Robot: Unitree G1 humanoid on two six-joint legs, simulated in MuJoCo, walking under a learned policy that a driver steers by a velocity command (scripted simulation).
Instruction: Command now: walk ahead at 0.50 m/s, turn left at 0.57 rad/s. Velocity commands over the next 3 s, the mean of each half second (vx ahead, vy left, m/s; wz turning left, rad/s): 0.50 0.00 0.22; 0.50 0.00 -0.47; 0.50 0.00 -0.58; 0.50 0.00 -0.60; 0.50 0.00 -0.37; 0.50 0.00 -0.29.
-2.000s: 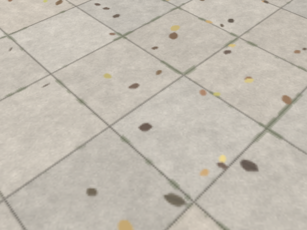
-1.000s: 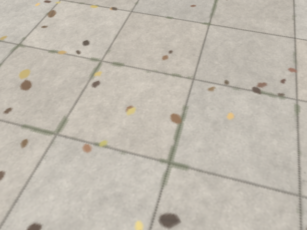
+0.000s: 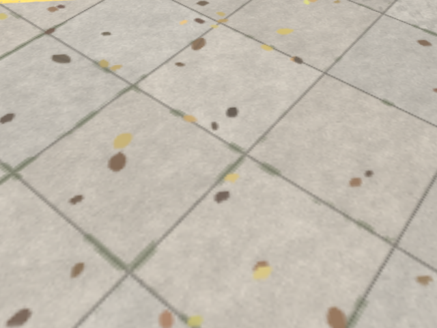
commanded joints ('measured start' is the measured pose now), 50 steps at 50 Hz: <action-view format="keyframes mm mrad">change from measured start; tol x32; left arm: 1 -24 136 35 -103 23 -32 5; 16 -337 84 4 -218 13 -19 -48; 22 161 269 70 -115 20 -9 -55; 50 74 155 29 -169 -3 72 7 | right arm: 1 41 -90 -23 -72 -10 -20 -11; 50 89 -92 -13 -84 -22 -59 -39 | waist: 1 -3 13 -135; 50 -72 53 -110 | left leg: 1 344 262 -420 -325 199 198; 14 320 234 -286 -313 204 118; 20 447 223 -187 19 790 43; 22 -138 -7 -84 657 -99 -81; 24 -374 65 -180 751 -247 -69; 38 -95 65 -95 -13 264 -162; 45 319 126 -152 -171 146 -43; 47 808 501 -775 -233 -101 172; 50 488 396 -498 -308 -109 85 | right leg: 1 -330 -75 89 -36 122 -14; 17 -315 17 10 -723 410 -56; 20 43 84 -40 -758 405 -139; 23 711 -270 785 -925 100 -365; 31 175 -90 342 -1025 513 -293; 43 227 -71 444 -858 414 -189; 45 146 -2 390 -651 473 -137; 47 -337 163 187 -110 -179 -52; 50 -424 16 147 18 41 -16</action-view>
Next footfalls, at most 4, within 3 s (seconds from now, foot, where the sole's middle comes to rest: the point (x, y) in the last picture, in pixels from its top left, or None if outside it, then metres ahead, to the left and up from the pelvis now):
0.40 right None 0.42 -0.11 -0.76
0.90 left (203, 248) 0.69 0.08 -0.76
1.42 right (303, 201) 0.87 -0.26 -0.76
1.92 left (292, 129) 1.21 -0.26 -0.76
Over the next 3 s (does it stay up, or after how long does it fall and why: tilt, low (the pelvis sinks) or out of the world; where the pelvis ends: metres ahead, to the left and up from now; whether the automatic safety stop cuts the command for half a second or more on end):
stays up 1.35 -0.70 0.00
